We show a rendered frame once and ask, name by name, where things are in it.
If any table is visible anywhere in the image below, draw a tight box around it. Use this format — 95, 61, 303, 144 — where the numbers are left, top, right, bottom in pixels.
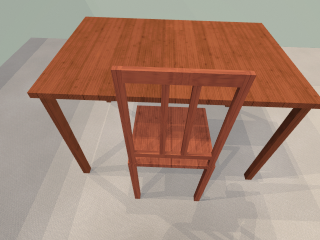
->
27, 16, 320, 180

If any chair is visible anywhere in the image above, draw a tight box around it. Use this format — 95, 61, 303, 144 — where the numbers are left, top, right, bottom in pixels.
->
111, 65, 256, 202

